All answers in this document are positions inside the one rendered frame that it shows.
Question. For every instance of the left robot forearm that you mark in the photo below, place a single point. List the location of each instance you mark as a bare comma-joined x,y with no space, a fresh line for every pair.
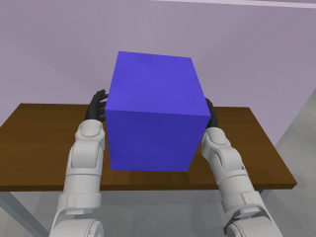
81,192

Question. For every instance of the robot left hand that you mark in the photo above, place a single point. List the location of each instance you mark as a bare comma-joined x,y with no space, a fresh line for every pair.
93,111

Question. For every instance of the robot right hand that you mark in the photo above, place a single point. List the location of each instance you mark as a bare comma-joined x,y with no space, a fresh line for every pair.
213,122

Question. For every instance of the table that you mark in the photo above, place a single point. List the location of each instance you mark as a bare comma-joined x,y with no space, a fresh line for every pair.
35,141

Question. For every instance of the right robot upper arm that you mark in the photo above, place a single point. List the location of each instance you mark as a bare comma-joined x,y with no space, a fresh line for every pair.
259,226

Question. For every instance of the right robot forearm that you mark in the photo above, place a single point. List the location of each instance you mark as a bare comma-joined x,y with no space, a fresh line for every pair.
238,195

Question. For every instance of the carton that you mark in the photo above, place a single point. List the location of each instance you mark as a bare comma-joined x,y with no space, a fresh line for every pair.
156,113

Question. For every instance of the left robot upper arm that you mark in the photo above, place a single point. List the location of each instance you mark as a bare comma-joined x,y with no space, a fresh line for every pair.
88,227

